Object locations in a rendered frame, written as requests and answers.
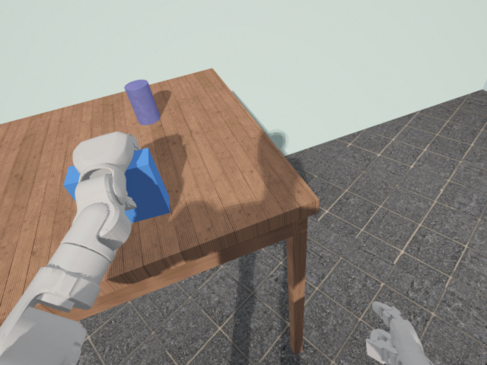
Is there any table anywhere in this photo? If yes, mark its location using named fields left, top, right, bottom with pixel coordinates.
left=0, top=68, right=320, bottom=354

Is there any robot left forearm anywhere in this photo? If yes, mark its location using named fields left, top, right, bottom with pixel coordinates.
left=0, top=163, right=132, bottom=347

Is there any sponge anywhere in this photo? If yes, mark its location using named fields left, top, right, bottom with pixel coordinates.
left=63, top=148, right=170, bottom=223

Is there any robot left hand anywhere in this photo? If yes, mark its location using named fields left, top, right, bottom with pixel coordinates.
left=72, top=132, right=140, bottom=211

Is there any robot left upper arm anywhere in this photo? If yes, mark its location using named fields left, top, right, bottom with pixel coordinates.
left=0, top=306, right=87, bottom=365

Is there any robot right hand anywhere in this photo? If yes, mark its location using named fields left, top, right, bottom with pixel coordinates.
left=366, top=301, right=425, bottom=365

